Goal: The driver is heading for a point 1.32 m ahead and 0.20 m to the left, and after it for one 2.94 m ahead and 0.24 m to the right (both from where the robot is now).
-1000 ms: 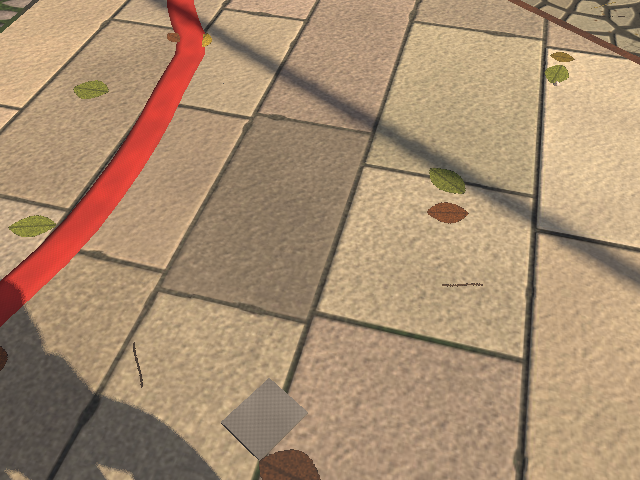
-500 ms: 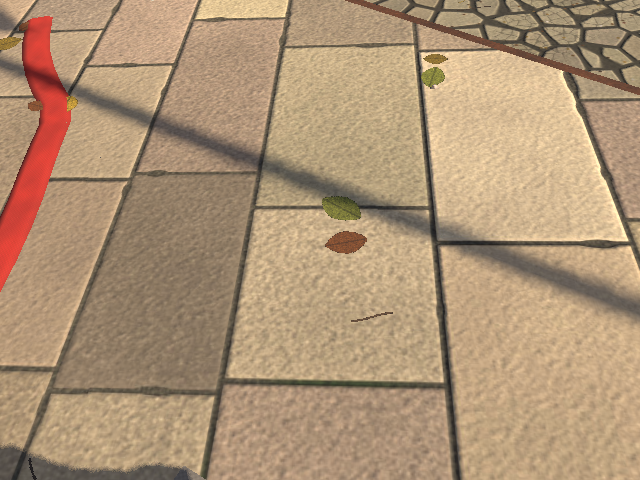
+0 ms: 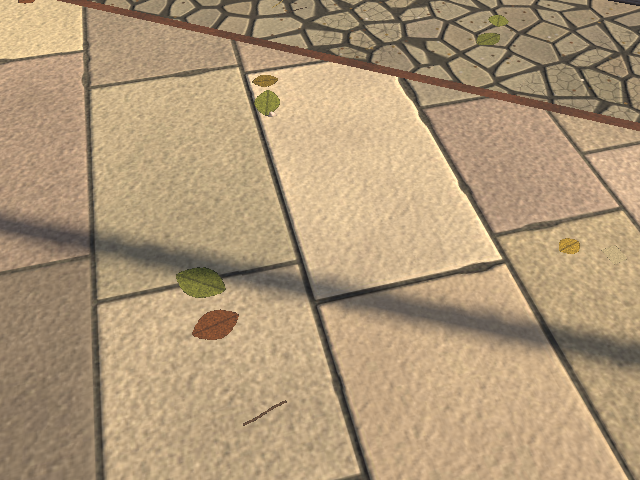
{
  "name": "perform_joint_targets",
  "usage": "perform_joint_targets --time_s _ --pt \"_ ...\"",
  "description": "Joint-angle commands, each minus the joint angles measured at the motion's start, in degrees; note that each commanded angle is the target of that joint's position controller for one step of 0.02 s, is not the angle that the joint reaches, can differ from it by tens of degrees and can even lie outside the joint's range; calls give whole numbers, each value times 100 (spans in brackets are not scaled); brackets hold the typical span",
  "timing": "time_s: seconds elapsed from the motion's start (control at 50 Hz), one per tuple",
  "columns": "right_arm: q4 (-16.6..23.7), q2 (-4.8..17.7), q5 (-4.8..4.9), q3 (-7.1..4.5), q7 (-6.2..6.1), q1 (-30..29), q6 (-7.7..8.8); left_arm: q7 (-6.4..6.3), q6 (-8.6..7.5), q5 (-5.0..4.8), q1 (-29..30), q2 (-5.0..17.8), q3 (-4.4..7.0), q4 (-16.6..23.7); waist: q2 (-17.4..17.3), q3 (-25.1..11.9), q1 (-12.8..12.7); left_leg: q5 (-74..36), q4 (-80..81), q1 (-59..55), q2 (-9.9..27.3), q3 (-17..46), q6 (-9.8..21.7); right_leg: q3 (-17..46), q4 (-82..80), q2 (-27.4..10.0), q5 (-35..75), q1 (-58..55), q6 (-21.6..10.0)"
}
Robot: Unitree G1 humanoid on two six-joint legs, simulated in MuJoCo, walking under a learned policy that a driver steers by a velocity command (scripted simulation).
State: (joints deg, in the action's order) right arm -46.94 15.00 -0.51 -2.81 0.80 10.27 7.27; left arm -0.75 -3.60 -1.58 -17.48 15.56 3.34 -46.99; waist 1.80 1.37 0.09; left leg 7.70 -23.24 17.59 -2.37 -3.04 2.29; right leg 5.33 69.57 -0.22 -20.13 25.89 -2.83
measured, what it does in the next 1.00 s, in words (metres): walks ahead, turning left: right foot, then left foot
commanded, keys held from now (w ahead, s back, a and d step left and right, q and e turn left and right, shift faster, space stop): w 0.32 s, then w+q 0.68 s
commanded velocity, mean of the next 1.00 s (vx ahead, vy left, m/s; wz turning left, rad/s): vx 0.50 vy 0.00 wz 0.18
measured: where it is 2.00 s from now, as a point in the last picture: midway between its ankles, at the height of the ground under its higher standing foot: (268, 265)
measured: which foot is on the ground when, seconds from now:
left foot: down 0.00-0.36, up 0.38-0.90, down 0.92-1.00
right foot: up 0.00-0.32, down 0.34-0.94, up 0.96-1.00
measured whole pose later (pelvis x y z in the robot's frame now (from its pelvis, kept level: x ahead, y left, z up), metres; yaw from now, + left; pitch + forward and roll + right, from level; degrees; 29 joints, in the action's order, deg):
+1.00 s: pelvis +0.53 -0.01 -0.02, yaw +16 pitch +2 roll +0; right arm -40.9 15.6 1.0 -4.2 2.8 6.6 3.0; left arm -0.7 -5.1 -1.1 -17.0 15.2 3.2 -49.0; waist -0.5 3.5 -0.9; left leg 11.8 -36.8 27.1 -4.0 -3.4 7.2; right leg -2.8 66.5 -2.9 -27.7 12.5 0.1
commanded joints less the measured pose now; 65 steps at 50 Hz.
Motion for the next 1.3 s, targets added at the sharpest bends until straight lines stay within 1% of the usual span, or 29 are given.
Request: perform_joint_targets --time_s 0.02,0.1,0.18,0.26,0.3,0.34,0.36,0.38,0.4,0.42,0.44,0.46,0.5,0.56,0.68,0.8,0.86,0.9,0.92,0.94,0.96,0.98,1.0,1.02,1.04,1.06,1.14,1.22,1.3 --pt "55 441 8 -103 50 276 91 28 -20 -1 -274 102 32 352 -534 -233 -68 -270 1459 -847 1557 1631 1091 168 -217 -580 296 921 -2" --pt "-113 767 78 -186 30 444 81 57 -56 132 477 90 -52 692 -378 -41 0 -869 1707 -928 1612 1153 1221 -38 -1458 -777 1088 1376 114" --pt "-229 929 156 -185 0 730 -38 158 -148 92 1272 60 -128 902 -483 66 278 -980 1591 -878 1347 545 956 -448 -2871 -583 2044 912 153" --pt "-428 1047 224 -184 6 1120 -157 249 -167 24 1820 227 -102 1181 -627 175 398 -739 1341 -1423 1658 656 816 -537 -3527 -428 1748 788 20" --pt "-463 1125 238 -196 -11 1069 -232 283 -190 38 1663 366 -44 1204 -695 84 188 -1187 964 -1642 1767 657 701 -651 -3829 -280 1438 371 -151" --pt "-451 960 206 -116 -36 1031 -283 228 -195 97 290 787 208 804 -534 -700 -508 -2504 -755 -1200 1316 271 416 -774 -4088 -43 1461 -1657 -426" --pt "-251 640 49 32 -43 1015 -254 138 -169 170 -861 1333 372 631 304 -1602 -918 -927 -2789 66 916 -23 152 667 -4075 -1333 1575 -3415 -832" --pt "-199 -10 123 207 -24 1652 -129 155 -142 225 -983 1652 396 616 1666 -2164 -518 2446 -4534 2063 3 319 -71 3253 -4928 -2459 544 -4695 -1582" --pt "-291 696 285 30 -13 1366 -53 178 -178 189 -953 1067 267 621 891 -1830 -711 2425 -5220 2608 246 1062 7 3327 -5177 -2371 192 -4317 -1434" --pt "-150 872 374 -49 -9 960 -33 182 -210 151 -558 828 182 647 681 -1129 -576 1851 -5216 2825 496 1024 87 2346 -5214 -2201 576 -3642 -1189" --pt "-140 804 315 -55 -46 756 -68 206 -232 143 -108 629 118 685 310 -823 -370 1331 -4956 2561 760 924 52 1630 -5366 -1920 1075 -2943 -1022" --pt "-138 733 235 -88 -72 678 -134 231 -260 158 200 463 87 691 309 -550 -200 965 -4649 2355 914 922 16 1103 -5582 -1686 1322 -2426 -913" --pt "-212 522 249 -99 -62 883 -315 245 -357 215 405 311 78 597 392 -408 36 520 -4476 1847 1015 939 -30 418 -5933 -1452 1820 -1875 -822" --pt "-126 361 247 -119 -67 729 -444 175 -427 267 281 417 142 378 185 -164 103 13 -4192 2142 958 1079 -95 -283 -6113 -1402 2585 -1809 -814" --pt "228 235 166 -96 60 -207 -424 3 -355 243 71 608 193 121 90 206 -145 -1318 -2460 2449 815 818 -102 -1158 -6297 -1342 2599 -2160 -613" --pt "815 96 176 -13 288 -1206 -401 -56 -139 145 -457 768 248 -172 4 514 -487 -792 -1569 2838 737 173 137 -1575 -5861 -1664 3317 -3256 -540" --pt "992 247 204 -97 363 -1047 -420 -105 -25 103 -279 992 294 -121 276 174 -201 5 -1450 1956 297 -361 413 -1830 -5018 -1664 5672 -3382 -393" --pt "842 635 237 -307 330 -28 -449 -151 54 77 -98 1174 333 -63 481 -465 419 365 -1332 510 -136 -539 710 -1910 -3523 -1576 6934 -3156 -263" --pt "619 1004 220 -508 235 904 -465 -160 45 40 23 1173 316 -10 289 -928 937 -45 -785 -1028 -228 -275 954 -1982 -2161 -1316 6156 -2371 -49" --pt "485 1537 199 -625 90 1374 -520 -125 -51 260 -168 610 148 151 -940 -1333 781 -571 -843 -2689 1018 1604 1321 -1868 -253 -802 1695 -562 182" --pt "697 1772 136 -615 122 1192 -426 -18 -297 169 -504 188 -19 457 -1605 -2258 308 536 179 -4169 2224 5069 2577 -598 1396 362 -1511 1412 390" --pt "671 1263 112 -488 147 1302 -388 66 -501 -40 329 728 101 580 -733 -2017 734 622 645 -4004 2101 4726 2198 151 1503 22 -1107 2030 248" --pt "671 1011 136 -423 142 1028 -340 87 -571 -131 620 751 102 723 -563 -1223 575 277 655 -3233 1894 3795 1941 63 1077 -212 -558 2189 124" --pt "759 844 175 -367 146 583 -313 35 -567 -14 598 682 98 642 -6 -752 238 -295 679 -2283 1599 3102 1702 20 558 -478 -171 1858 144" --pt "855 655 161 -312 126 260 -307 -2 -508 125 521 748 155 599 -29 -549 33 -790 754 -1619 1382 2636 1586 -2 112 -634 57 1474 214" --pt "936 601 108 -282 100 156 -306 9 -420 170 400 753 182 601 -163 -492 -115 -1046 883 -1184 1245 2435 1549 12 -77 -721 204 1124 277" --pt "908 878 131 -356 -31 380 -277 -21 -234 272 717 488 128 826 -293 -300 -126 -1884 1035 -435 952 1844 1512 -240 -1162 -624 848 1019 620" --pt "815 873 180 -344 -127 716 -354 41 -269 228 1548 268 10 1015 -617 -248 247 -1280 867 -354 613 1479 1118 -357 -3041 -296 2294 698 651" --pt "621 857 181 -308 -125 1126 -365 190 -373 140 2051 407 16 1164 -745 -158 522 -727 631 -856 976 1870 1051 -327 -3800 -177 2603 565 473"
Keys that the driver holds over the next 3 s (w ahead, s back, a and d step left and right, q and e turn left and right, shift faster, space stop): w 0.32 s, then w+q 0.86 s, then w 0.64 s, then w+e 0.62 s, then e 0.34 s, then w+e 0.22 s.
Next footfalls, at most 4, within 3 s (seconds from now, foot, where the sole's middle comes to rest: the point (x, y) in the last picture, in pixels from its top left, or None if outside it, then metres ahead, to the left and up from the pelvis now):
0.34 right None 0.35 -0.17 -0.78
0.92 left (297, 405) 0.63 0.08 -0.78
1.42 right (330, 277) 0.97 0.00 -0.78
1.94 left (199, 237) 1.10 0.35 -0.78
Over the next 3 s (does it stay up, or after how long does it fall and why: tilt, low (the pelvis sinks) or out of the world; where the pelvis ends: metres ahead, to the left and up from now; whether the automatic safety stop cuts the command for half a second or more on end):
stays up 1.47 0.29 -0.01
